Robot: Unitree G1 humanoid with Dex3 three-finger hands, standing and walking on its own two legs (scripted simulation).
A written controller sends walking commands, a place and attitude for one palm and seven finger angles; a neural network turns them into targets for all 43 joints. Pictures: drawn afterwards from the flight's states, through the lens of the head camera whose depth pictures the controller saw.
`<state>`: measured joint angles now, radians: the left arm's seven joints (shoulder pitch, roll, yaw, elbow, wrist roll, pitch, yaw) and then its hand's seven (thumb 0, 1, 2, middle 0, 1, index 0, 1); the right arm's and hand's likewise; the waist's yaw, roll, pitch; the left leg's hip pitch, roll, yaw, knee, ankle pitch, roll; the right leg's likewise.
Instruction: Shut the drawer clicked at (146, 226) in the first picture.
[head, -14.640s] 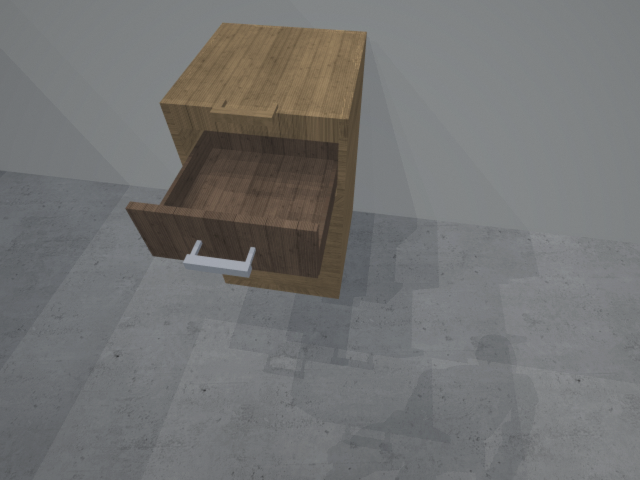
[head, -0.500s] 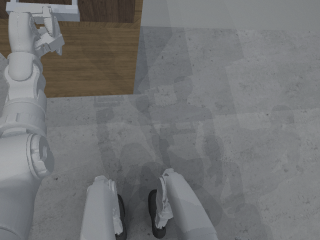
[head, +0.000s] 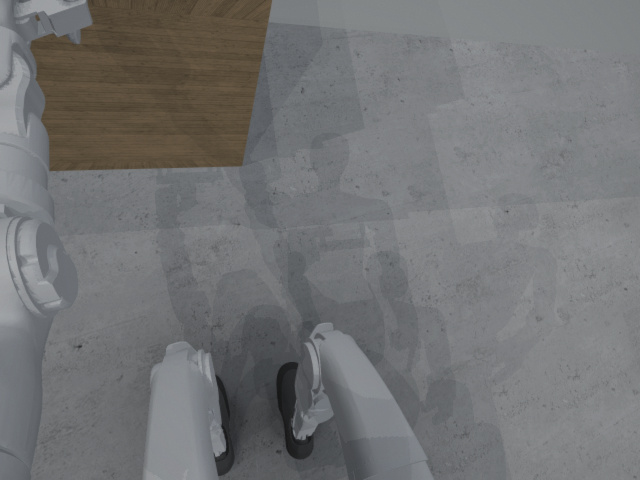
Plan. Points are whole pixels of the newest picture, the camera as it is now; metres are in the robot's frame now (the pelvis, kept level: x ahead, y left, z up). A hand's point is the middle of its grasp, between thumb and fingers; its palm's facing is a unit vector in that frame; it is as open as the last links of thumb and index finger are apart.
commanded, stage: push the drawer shut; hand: left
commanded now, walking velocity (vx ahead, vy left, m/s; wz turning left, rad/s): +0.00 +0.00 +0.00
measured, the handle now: out of the picture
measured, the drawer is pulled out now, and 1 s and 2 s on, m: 0.00 0.00 0.00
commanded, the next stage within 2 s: pull the fist back off the drawer in 0.06 s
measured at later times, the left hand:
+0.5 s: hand out of the picture +0.60 +0.19 +0.05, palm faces +0.04 -1.00 -0.06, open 3.3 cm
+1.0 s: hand (89, 2) +0.59 +0.18 +0.05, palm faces +0.06 -1.00 -0.04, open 3.2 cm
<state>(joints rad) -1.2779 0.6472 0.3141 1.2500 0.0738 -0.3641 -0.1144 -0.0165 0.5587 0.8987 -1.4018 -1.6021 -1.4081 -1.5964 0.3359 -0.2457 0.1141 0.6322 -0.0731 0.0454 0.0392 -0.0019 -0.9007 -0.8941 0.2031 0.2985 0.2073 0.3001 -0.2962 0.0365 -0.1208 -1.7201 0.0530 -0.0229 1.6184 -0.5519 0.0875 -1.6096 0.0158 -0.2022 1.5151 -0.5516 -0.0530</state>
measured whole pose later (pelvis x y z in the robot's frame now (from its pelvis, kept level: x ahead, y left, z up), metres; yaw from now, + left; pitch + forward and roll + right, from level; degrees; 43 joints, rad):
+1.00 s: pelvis +0.03 +0.00 +0.02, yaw +0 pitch +36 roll -7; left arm -1.05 0.53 0.38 1.08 0.01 -0.39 -0.11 0.02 0.80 0.87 -1.40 -1.60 -1.39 -1.60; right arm 0.32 -0.25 0.08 0.59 -0.05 0.07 0.07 0.00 -0.90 -0.89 0.20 0.30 0.21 0.30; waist -0.24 0.06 -0.13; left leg -1.59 0.07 0.01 1.54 -0.59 0.08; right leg -1.51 0.04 -0.16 1.45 -0.58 -0.05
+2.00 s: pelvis +0.09 +0.01 +0.21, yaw +6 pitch -1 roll -1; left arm 0.38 0.32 0.14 -0.27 -0.09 -0.01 0.10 0.01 0.89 0.90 -1.40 -1.60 -1.39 -1.60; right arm 0.19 -0.23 0.07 0.54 0.04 0.00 -0.06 0.01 -0.90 -0.89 0.20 0.30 0.21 0.30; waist 0.03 0.07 -0.02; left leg -0.19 -0.03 0.06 0.51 -0.30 0.06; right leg -0.14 0.01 -0.07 0.47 -0.31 -0.02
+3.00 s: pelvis +0.04 +0.00 +0.21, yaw +6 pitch +0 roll -1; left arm 0.65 0.42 0.37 -0.57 -0.06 -0.20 0.13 0.01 0.89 0.90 -1.41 -1.60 -1.40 -1.59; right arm 0.18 -0.23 -0.02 0.55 0.02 -0.02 -0.07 0.01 -0.90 -0.89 0.20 0.30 0.20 0.30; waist 0.01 0.04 0.02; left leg -0.31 -0.03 0.06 0.50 -0.20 0.06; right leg -0.28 0.01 -0.07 0.50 -0.23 -0.03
